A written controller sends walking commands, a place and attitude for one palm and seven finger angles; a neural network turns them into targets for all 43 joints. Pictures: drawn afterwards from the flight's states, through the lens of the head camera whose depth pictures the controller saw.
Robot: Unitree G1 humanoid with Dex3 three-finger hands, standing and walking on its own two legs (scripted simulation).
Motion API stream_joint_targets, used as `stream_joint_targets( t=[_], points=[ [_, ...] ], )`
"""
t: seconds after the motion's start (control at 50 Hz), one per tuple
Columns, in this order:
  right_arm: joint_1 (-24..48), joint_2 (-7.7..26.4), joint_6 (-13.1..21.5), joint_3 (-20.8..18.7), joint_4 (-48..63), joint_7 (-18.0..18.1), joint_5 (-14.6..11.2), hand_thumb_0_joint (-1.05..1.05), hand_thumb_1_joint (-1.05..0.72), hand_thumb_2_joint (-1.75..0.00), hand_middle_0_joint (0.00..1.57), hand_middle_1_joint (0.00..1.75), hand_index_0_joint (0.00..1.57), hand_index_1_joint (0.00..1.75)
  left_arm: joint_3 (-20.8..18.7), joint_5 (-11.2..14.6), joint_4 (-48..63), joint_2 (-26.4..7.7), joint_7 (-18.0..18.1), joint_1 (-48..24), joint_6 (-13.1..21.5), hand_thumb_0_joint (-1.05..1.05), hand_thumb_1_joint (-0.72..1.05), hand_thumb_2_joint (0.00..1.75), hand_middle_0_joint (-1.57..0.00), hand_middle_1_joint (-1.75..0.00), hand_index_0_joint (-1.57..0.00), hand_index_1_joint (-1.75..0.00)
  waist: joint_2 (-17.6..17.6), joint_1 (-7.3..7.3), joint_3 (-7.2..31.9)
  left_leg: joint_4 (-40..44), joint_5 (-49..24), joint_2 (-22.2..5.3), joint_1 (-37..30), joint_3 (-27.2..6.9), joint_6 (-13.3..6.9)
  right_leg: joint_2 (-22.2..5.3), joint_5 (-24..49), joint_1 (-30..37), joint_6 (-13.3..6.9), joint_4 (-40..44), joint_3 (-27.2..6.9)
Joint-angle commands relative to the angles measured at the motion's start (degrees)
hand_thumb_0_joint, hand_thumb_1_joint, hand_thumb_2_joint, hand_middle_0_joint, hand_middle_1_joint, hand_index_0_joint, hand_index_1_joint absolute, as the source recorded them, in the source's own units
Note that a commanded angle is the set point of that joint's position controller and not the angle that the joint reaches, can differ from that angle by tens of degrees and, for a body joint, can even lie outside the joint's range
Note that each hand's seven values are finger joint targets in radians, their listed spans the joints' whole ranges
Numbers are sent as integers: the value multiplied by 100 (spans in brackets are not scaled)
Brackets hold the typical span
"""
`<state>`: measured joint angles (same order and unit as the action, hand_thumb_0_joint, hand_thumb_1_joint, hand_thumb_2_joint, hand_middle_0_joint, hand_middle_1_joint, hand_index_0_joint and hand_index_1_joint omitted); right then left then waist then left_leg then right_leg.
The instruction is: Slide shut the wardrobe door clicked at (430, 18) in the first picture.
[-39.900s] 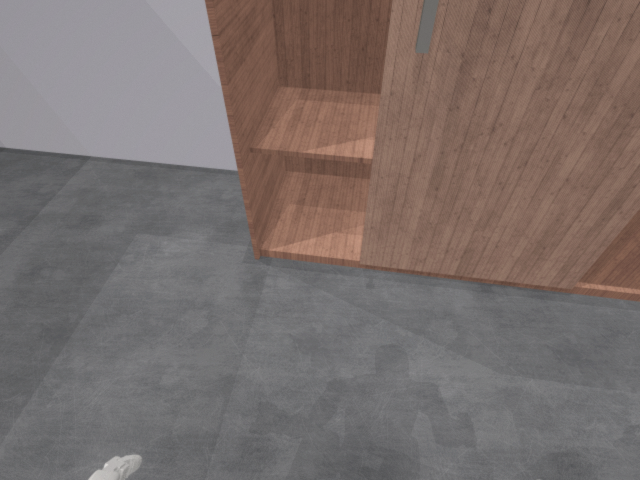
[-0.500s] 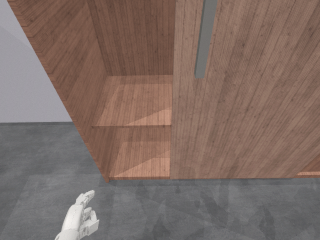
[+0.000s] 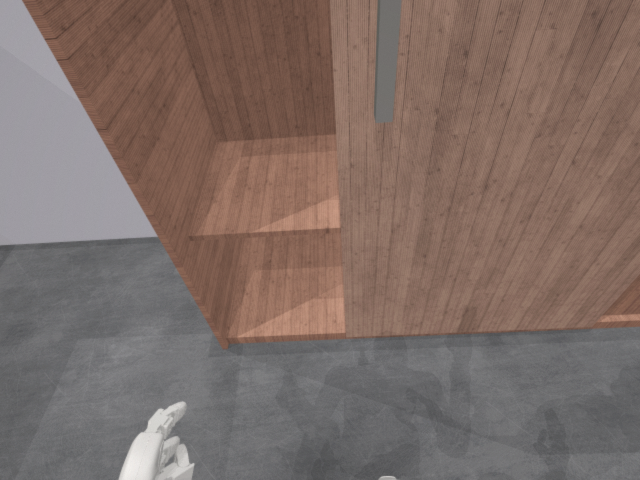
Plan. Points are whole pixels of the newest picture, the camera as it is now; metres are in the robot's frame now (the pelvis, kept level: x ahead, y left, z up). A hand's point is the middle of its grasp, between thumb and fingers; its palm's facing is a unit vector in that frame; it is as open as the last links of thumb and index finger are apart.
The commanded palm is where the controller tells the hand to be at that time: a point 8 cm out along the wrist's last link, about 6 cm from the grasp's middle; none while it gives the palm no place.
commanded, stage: step back with the hand held close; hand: right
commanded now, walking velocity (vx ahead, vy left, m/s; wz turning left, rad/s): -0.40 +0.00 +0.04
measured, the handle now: (385, 40) +0.65 -0.08 +0.25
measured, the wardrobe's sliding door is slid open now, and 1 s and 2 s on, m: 0.41 0.41 0.41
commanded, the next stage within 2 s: stop stepping back and stand still in 0.56 s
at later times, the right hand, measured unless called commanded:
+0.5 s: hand out of the picture +0.12 -0.27 +0.19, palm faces +0.43 +0.80 -0.42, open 7.4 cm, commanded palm +0.06 -0.30 +0.19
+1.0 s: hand out of the picture +0.03 -0.29 +0.20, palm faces +0.40 +0.81 -0.43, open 7.4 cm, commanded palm -0.01 -0.33 +0.19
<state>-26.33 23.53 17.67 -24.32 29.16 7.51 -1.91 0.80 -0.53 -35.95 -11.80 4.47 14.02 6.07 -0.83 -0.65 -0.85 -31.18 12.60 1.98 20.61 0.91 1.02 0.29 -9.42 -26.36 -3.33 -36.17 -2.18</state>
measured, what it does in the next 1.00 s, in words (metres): walks backwards: left foot, then right foot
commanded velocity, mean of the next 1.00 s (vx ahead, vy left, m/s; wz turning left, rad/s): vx -0.18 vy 0.04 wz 0.03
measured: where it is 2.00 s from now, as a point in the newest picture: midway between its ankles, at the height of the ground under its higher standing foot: outside the picture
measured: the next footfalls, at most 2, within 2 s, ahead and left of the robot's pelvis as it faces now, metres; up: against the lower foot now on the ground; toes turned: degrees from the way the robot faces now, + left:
left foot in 0.12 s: +0.00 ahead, +0.14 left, +0.00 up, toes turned -4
right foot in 0.66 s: -0.04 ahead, -0.12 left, +0.00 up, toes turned +1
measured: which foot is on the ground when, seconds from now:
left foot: up 0.00-0.10, down 0.12-0.66, up 0.68-0.96, down 0.98-1.00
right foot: down 0.00-0.48, up 0.50-0.64, down 0.66-1.00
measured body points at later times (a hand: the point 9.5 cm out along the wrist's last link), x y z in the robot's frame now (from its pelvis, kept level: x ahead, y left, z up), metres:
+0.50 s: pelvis -0.08 +0.00 +0.00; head -0.08 -0.04 +0.45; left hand +0.11 +0.23 -0.05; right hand +0.09 -0.32 +0.21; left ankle -0.04 +0.14 -0.72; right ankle +0.09 -0.08 -0.71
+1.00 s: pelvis -0.17 -0.03 +0.01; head -0.20 -0.07 +0.46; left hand -0.04 +0.19 -0.06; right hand +0.01 -0.33 +0.22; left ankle -0.22 +0.06 -0.72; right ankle -0.08 -0.12 -0.72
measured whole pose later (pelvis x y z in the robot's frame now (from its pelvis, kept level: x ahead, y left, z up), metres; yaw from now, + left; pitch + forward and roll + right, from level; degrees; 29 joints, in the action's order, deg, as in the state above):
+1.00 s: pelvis -0.17 -0.03 +0.01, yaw +3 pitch +0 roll +2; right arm -31.7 27.8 13.4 -25.6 29.2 7.5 -2.1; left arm 1.9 -1.5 -37.3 -7.4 2.8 17.7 6.4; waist -2.2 1.1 6.3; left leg -22.3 20.2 3.6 6.2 3.1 -3.0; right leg -1.3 -14.7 -22.3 -0.4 -31.3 1.3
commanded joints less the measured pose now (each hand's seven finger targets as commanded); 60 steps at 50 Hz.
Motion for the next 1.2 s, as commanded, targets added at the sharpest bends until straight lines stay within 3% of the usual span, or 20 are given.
stream_joint_targets(
  t=[0.0,0.08,0.18,0.28,0.38,0.44,0.48,0.56,0.6,0.62,0.64,0.68,0.7,0.78,0.9,0.94,0.98,1.02,1.1,1.18],
  points=[
    [-87,1124,438,-985,982,61,6,0,-90,-90,20,30,20,30,-433,-23,961,-784,74,-550,384,0,90,90,-20,-30,-20,-30,1349,-50,808,-1117,340,368,-2098,-253,-60,-1423,-3145,-1618,-480,2520,-1794],
    [-419,1199,541,-1089,888,-30,-44,0,-90,-90,20,30,20,30,-455,-89,882,-814,-2,-528,461,0,90,90,-20,-30,-20,-30,906,-30,728,24,-221,196,-1799,-524,-123,-1138,-2332,-1073,-409,1697,-1412],
    [226,1212,569,-591,1317,8,-209,0,-90,-90,20,30,20,30,-403,9,656,-622,12,-589,411,0,90,90,-20,-30,-20,-30,-102,53,1644,715,-2484,-571,-331,-1042,-80,-434,1347,1721,210,315,-132],
    [45,1430,522,-961,1266,17,-204,0,-90,-90,20,30,20,30,-442,-34,842,-755,109,-848,324,0,90,90,-20,-30,-20,-30,1165,51,1079,440,115,94,-701,-776,-87,-932,-1255,528,-75,1710,-965],
    [14,1320,468,-1127,824,-59,-181,0,-90,-90,20,30,20,30,-509,-133,899,-735,102,-761,231,0,90,90,-20,-30,-20,-30,1383,15,743,-372,1094,235,-1807,-593,-397,-1445,-3549,-1330,-149,2579,-1465],
    [-23,1205,457,-785,975,-38,-229,0,-90,-90,20,30,20,30,-513,-90,845,-550,12,-573,229,0,90,90,-20,-30,-20,-30,297,47,896,1125,1694,-613,-22,-1466,-773,-530,-2105,285,288,658,-362],
    [159,1204,420,-585,1136,58,-173,0,-90,-90,20,30,20,30,-589,-60,696,-585,-71,-436,188,0,90,90,-20,-30,-20,-30,-972,48,839,2595,2309,-2287,1965,-3072,-1447,267,-1526,1398,562,-2572,-17],
    [599,1052,181,-355,707,119,-34,0,-90,-90,20,30,20,30,-282,-56,798,-461,-20,-675,71,0,90,90,-20,-30,-20,-30,-854,124,-177,1729,861,-1445,1516,-1175,-784,-204,-1933,331,361,-1977,-204],
    [1062,1242,259,-502,636,129,-46,0,-90,-90,20,30,20,30,-285,49,608,-667,100,-682,159,0,90,90,-20,-30,-20,-30,230,227,-481,445,59,-807,984,-744,-378,-163,-1189,455,311,1118,-367],
    [1059,1130,389,-421,801,123,-75,0,-90,-90,20,30,20,30,-304,100,628,-729,152,-684,256,0,90,90,-20,-30,-20,-30,1360,196,-226,-596,-166,-374,195,-556,-306,-543,-428,164,253,2129,-539],
    [1147,1235,498,-549,1121,141,-45,0,-90,-90,20,30,20,30,-391,52,729,-804,154,-521,359,0,90,90,-20,-30,-20,-30,2359,147,103,-1598,923,65,564,-361,-164,-1565,1153,405,-37,2116,-1678],
    [590,1365,555,-858,1175,117,-148,0,-90,-90,20,30,20,30,-574,61,760,-651,105,-237,526,0,90,90,-20,-30,-20,-30,1351,-13,1191,-2578,1662,232,770,-336,-52,-1868,1191,1598,-409,1883,-1392],
    [183,1377,476,-933,1488,10,-269,0,-90,-90,20,30,20,30,-567,9,791,-651,14,-143,582,0,90,90,-20,-30,-20,-30,1809,66,1594,-2949,1756,137,967,-518,-19,-1919,210,1829,-379,2018,-2035],
    [-10,1137,244,-761,2584,46,-196,0,-90,-90,20,30,20,30,-502,72,899,-588,-235,-363,716,0,90,90,-20,-30,-20,-30,1020,66,1336,-1576,1052,41,327,-207,47,-1570,-877,1767,-353,1967,-1235],
    [-443,956,-293,-629,643,154,-30,0,-90,-90,20,30,20,30,-354,-71,697,-607,-93,-513,338,0,90,90,-20,-30,-20,-30,1520,125,457,928,1202,482,-1751,599,-286,-745,-3101,33,411,2468,-564],
    [-199,1117,-353,-668,278,146,-22,0,-90,-90,20,30,20,30,-357,-70,608,-602,-25,-464,190,0,90,90,-20,-30,-20,-30,659,133,374,1407,1163,-94,-1780,47,-632,-397,-2605,-99,465,1332,-156],
    [61,1204,-332,-669,137,154,-94,0,-90,-90,20,30,20,30,-360,-54,573,-574,-17,-404,68,0,90,90,-20,-30,-20,-30,-692,178,377,2164,1164,-1610,-897,-1717,-1245,59,-1543,-7,352,-1355,262],
    [470,1119,-298,-584,140,184,-82,0,-90,-90,20,30,20,30,-382,97,525,-613,-38,-436,95,0,90,90,-20,-30,-20,-30,-1186,142,336,2005,399,-1989,-1124,-1818,-1374,-23,-1429,-854,291,-2594,17],
    [972,932,-177,-190,504,128,12,0,-90,-90,20,30,20,30,-318,104,614,-651,-19,-819,79,0,90,90,-20,-30,-20,-30,-341,189,-488,1936,1384,-1812,171,-1203,-1228,-522,-1264,-107,145,-1463,-120],
    [1414,1128,-46,-236,1265,279,63,0,-90,-90,20,30,20,30,-361,63,619,-695,125,-645,296,0,90,90,-20,-30,-20,-30,585,208,-91,994,2084,-1071,357,-505,-840,-128,-1041,1596,104,714,453]
  ],
)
